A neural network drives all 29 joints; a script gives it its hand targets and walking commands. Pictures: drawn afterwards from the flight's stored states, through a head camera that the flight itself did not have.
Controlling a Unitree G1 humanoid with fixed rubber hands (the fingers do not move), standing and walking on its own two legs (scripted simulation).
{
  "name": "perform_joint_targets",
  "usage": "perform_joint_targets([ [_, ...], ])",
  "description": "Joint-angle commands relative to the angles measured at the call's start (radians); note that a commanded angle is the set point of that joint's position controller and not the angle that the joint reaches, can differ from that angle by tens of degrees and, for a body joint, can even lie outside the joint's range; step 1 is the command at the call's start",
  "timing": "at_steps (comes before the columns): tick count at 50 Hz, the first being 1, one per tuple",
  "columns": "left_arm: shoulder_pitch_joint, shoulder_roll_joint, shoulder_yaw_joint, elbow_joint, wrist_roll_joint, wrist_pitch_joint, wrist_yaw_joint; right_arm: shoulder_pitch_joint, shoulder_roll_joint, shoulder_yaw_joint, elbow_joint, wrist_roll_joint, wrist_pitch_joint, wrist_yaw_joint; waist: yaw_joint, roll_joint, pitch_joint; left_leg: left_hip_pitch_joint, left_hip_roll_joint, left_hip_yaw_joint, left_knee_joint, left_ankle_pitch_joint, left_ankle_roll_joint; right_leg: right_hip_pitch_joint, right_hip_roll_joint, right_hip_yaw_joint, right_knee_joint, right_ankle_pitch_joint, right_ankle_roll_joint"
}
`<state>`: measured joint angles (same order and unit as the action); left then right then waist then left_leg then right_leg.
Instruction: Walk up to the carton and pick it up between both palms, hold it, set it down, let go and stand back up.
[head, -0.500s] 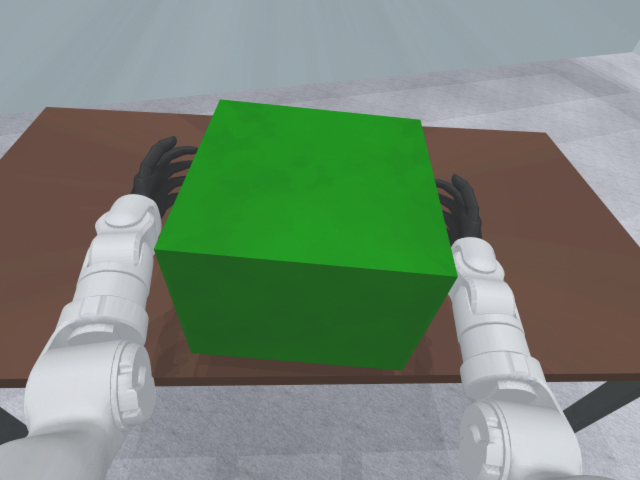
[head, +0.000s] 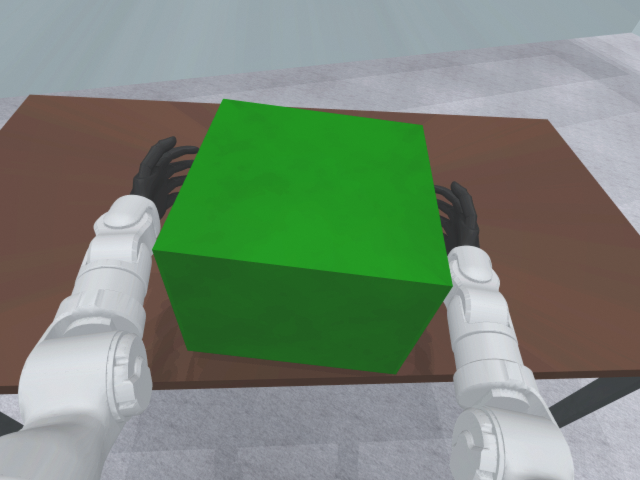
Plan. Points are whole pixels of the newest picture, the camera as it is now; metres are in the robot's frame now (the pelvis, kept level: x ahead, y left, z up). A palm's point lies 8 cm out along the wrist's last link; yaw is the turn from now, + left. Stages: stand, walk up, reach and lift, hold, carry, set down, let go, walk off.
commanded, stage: set down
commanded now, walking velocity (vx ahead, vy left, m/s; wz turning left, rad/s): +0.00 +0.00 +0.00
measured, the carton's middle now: (308, 234) +0.43 -0.03 +0.04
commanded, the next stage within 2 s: none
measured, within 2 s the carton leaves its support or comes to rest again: rests again in 0.50 s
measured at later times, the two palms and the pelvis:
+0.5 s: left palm (153, 198) +0.45 +0.18 +0.11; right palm (451, 252) +0.35 -0.21 +0.08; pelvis +0.01 +0.00 +0.00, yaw +0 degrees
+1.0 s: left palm (155, 201) +0.45 +0.17 +0.10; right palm (453, 256) +0.35 -0.22 +0.08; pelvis +0.01 +0.00 +0.00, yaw +0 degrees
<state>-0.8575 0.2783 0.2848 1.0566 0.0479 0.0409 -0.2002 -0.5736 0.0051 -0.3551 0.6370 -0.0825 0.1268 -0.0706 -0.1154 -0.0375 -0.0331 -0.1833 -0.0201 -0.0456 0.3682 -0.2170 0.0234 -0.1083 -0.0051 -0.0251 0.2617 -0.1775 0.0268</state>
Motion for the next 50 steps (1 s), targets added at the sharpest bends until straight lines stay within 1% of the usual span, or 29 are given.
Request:
perform_joint_targets([
  [1,-0.607,-0.474,-0.259,-0.154,-0.020,-0.073,-0.125,-0.687,0.438,0.323,-0.188,-0.035,-0.085,0.057,-0.072,0.079,-0.443,0.125,0.000,0.071,-0.028,0.389,-0.066,0.184,0.009,0.013,0.075,0.551,0.026],
  [2,-0.604,-0.487,-0.259,-0.148,-0.024,-0.075,-0.126,-0.713,0.456,0.338,-0.222,-0.033,-0.091,0.057,-0.060,0.068,-0.457,0.115,0.001,0.069,-0.023,0.380,-0.058,0.185,0.008,0.018,0.077,0.557,0.031],
  [4,-0.589,-0.461,-0.230,-0.143,-0.001,-0.069,-0.125,-0.676,0.435,0.308,-0.182,-0.040,-0.086,0.054,-0.074,0.077,-0.410,0.113,-0.007,0.075,-0.031,0.361,-0.059,0.196,0.005,0.018,0.075,0.547,0.031],
  [5,-0.569,-0.468,-0.222,-0.126,-0.003,-0.064,-0.131,-0.667,0.423,0.294,-0.182,-0.049,-0.082,0.053,-0.080,0.045,-0.400,0.119,0.000,0.073,-0.040,0.353,-0.054,0.196,0.008,0.015,0.068,0.544,0.035],
  [10,-0.610,-0.504,-0.278,-0.186,-0.015,-0.082,-0.123,-0.650,0.447,0.315,-0.154,-0.047,-0.107,0.054,-0.095,0.100,-0.455,0.178,0.008,0.069,-0.008,0.452,-0.079,0.147,0.016,-0.005,0.076,0.531,0.024],
  [13,-0.574,-0.507,-0.269,-0.174,-0.004,-0.091,-0.114,-0.650,0.461,0.352,-0.202,-0.033,-0.138,0.056,-0.056,0.104,-0.497,0.199,0.004,0.071,0.020,0.527,-0.086,0.137,0.019,-0.002,0.073,0.597,0.024],
  [15,-0.567,-0.509,-0.266,-0.149,-0.006,-0.086,-0.119,-0.647,0.433,0.310,-0.178,-0.056,-0.140,0.050,-0.091,0.109,-0.469,0.167,0.007,0.069,0.002,0.469,-0.083,0.149,0.014,-0.004,0.076,0.571,0.027],
  [17,-0.560,-0.492,-0.253,-0.155,-0.001,-0.093,-0.118,-0.618,0.433,0.316,-0.174,-0.056,-0.141,0.050,-0.084,0.091,-0.446,0.173,0.006,0.069,0.001,0.450,-0.080,0.154,0.008,-0.002,0.076,0.568,0.028],
  [18,-0.533,-0.490,-0.231,-0.136,0.009,-0.089,-0.119,-0.632,0.429,0.319,-0.189,-0.056,-0.140,0.054,-0.060,0.078,-0.411,0.157,0.006,0.070,-0.003,0.443,-0.073,0.160,0.012,0.004,0.069,0.550,0.025],
  [21,-0.536,-0.484,-0.219,-0.111,0.028,-0.089,-0.121,-0.620,0.418,0.292,-0.171,-0.065,-0.149,0.057,-0.065,0.085,-0.405,0.167,0.010,0.076,-0.010,0.452,-0.076,0.140,0.015,-0.008,0.066,0.540,0.032],
  [23,-0.534,-0.473,-0.196,-0.115,0.041,-0.095,-0.120,-0.619,0.439,0.311,-0.164,-0.074,-0.153,0.056,-0.044,0.059,-0.382,0.143,0.002,0.086,-0.015,0.402,-0.064,0.175,0.003,0.004,0.075,0.565,0.036],
  [24,-0.545,-0.487,-0.223,-0.107,0.021,-0.100,-0.121,-0.637,0.422,0.301,-0.196,-0.064,-0.163,0.057,-0.068,0.056,-0.416,0.146,0.006,0.077,-0.018,0.388,-0.063,0.175,0.009,-0.004,0.078,0.548,0.034],
  [25,-0.523,-0.494,-0.215,-0.104,0.021,-0.102,-0.118,-0.653,0.425,0.308,-0.199,-0.063,-0.165,0.058,-0.050,0.063,-0.424,0.149,0.009,0.074,-0.017,0.422,-0.065,0.164,0.015,-0.005,0.073,0.548,0.032],
  [27,-0.535,-0.478,-0.210,-0.106,0.023,-0.110,-0.119,-0.604,0.437,0.301,-0.166,-0.074,-0.168,0.059,-0.051,0.059,-0.396,0.146,0.003,0.078,-0.014,0.410,-0.066,0.167,0.007,-0.003,0.074,0.555,0.032],
  [28,-0.533,-0.472,-0.216,-0.102,0.026,-0.109,-0.117,-0.609,0.420,0.293,-0.153,-0.072,-0.171,0.059,-0.057,0.087,-0.404,0.152,0.007,0.078,-0.014,0.414,-0.068,0.142,0.004,-0.005,0.075,0.535,0.031],
  [31,-0.536,-0.476,-0.224,-0.103,0.021,-0.118,-0.112,-0.591,0.402,0.281,-0.145,-0.090,-0.186,0.057,-0.071,0.089,-0.414,0.180,0.013,0.075,-0.002,0.449,-0.079,0.129,0.011,-0.013,0.072,0.524,0.025],
  [32,-0.521,-0.468,-0.205,-0.095,0.041,-0.119,-0.108,-0.572,0.409,0.266,-0.103,-0.090,-0.178,0.062,-0.060,0.083,-0.394,0.187,0.018,0.076,-0.005,0.440,-0.077,0.104,0.015,-0.015,0.064,0.498,0.022],
  [33,-0.522,-0.486,-0.222,-0.090,0.031,-0.122,-0.115,-0.586,0.417,0.270,-0.131,-0.093,-0.188,0.058,-0.077,0.075,-0.400,0.180,0.015,0.078,-0.004,0.434,-0.076,0.111,0.015,-0.017,0.064,0.497,0.025],
  [34,-0.517,-0.466,-0.196,-0.073,0.046,-0.118,-0.115,-0.596,0.413,0.269,-0.137,-0.090,-0.188,0.061,-0.042,0.079,-0.371,0.172,0.012,0.079,-0.004,0.419,-0.073,0.109,0.007,-0.007,0.063,0.499,0.026],
  [35,-0.523,-0.458,-0.178,-0.048,0.047,-0.117,-0.121,-0.584,0.405,0.234,-0.099,-0.104,-0.179,0.059,-0.074,0.071,-0.325,0.157,0.013,0.077,-0.013,0.376,-0.067,0.113,0.011,-0.010,0.056,0.463,0.027],
  [38,-0.516,-0.442,-0.161,-0.044,0.050,-0.118,-0.126,-0.579,0.393,0.237,-0.099,-0.108,-0.183,0.062,-0.053,0.041,-0.317,0.146,0.013,0.086,-0.036,0.345,-0.057,0.135,0.008,-0.014,0.059,0.467,0.038],
  [40,-0.516,-0.450,-0.174,-0.062,0.059,-0.130,-0.125,-0.556,0.414,0.221,-0.092,-0.117,-0.191,0.064,-0.069,0.066,-0.326,0.147,0.011,0.085,-0.033,0.327,-0.063,0.127,0.004,-0.013,0.061,0.442,0.030],
  [41,-0.497,-0.441,-0.147,-0.042,0.060,-0.129,-0.123,-0.550,0.413,0.225,-0.106,-0.120,-0.189,0.065,-0.044,0.042,-0.322,0.132,0.012,0.090,-0.034,0.328,-0.053,0.139,-0.002,-0.002,0.063,0.478,0.035],
  [42,-0.495,-0.453,-0.160,-0.052,0.056,-0.134,-0.121,-0.546,0.418,0.232,-0.099,-0.115,-0.195,0.068,-0.053,0.052,-0.358,0.144,0.012,0.082,-0.029,0.348,-0.055,0.133,0.002,-0.010,0.070,0.475,0.037],
  [43,-0.492,-0.426,-0.135,-0.032,0.067,-0.130,-0.121,-0.571,0.404,0.231,-0.101,-0.118,-0.195,0.067,-0.032,0.053,-0.331,0.126,0.010,0.090,-0.026,0.350,-0.056,0.132,0.001,-0.010,0.074,0.476,0.039],
  [44,-0.506,-0.446,-0.163,-0.034,0.054,-0.129,-0.128,-0.571,0.389,0.199,-0.091,-0.129,-0.197,0.065,-0.078,0.068,-0.318,0.148,0.011,0.085,-0.029,0.329,-0.061,0.108,0.005,-0.016,0.062,0.448,0.035],
  [47,-0.518,-0.409,-0.128,-0.011,0.073,-0.136,-0.127,-0.556,0.392,0.186,-0.080,-0.150,-0.196,0.064,-0.061,0.046,-0.293,0.091,0.011,0.092,-0.042,0.257,-0.046,0.141,-0.006,-0.004,0.074,0.435,0.036],
  [49,-0.499,-0.426,-0.134,-0.021,0.061,-0.145,-0.127,-0.543,0.405,0.182,-0.070,-0.146,-0.203,0.060,-0.077,0.047,-0.299,0.106,0.012,0.090,-0.035,0.282,-0.048,0.136,-0.004,-0.007,0.076,0.450,0.039],
  [50,-0.462,-0.410,-0.107,0.007,0.086,-0.136,-0.130,-0.501,0.406,0.199,-0.055,-0.142,-0.196,0.062,-0.055,0.041,-0.268,0.087,0.010,0.092,-0.043,0.278,-0.041,0.158,-0.011,0.003,0.074,0.472,0.041],
])
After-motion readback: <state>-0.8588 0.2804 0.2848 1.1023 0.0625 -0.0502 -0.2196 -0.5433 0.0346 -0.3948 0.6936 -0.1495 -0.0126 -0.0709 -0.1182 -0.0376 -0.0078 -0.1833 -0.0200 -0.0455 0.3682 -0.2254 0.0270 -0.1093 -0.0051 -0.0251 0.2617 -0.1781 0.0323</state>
